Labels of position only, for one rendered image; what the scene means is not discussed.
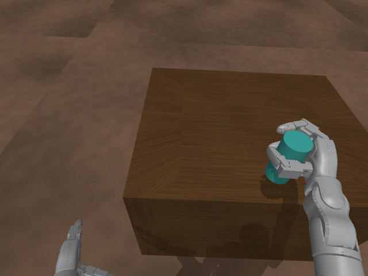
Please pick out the left robot hand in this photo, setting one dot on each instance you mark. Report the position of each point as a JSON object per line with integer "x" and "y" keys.
{"x": 70, "y": 254}

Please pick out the right robot arm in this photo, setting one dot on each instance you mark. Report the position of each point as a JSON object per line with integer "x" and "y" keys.
{"x": 333, "y": 236}

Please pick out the right robot hand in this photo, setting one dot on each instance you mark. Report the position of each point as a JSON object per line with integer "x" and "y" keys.
{"x": 321, "y": 161}

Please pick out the can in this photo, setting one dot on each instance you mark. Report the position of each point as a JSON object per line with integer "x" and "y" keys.
{"x": 294, "y": 145}

